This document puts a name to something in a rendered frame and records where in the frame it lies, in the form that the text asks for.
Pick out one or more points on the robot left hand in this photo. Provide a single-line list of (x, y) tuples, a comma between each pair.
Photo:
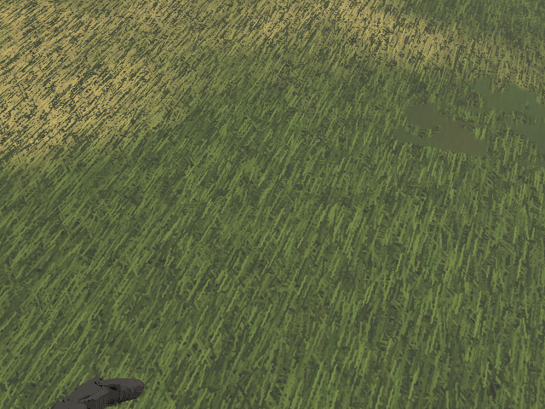
[(97, 393)]

